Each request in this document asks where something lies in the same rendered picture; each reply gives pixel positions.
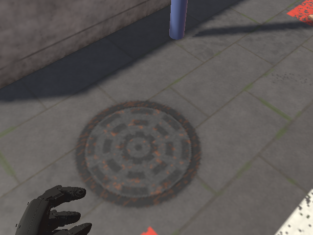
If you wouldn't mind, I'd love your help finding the left robot hand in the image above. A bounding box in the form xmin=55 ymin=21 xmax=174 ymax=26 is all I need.
xmin=15 ymin=185 xmax=92 ymax=235

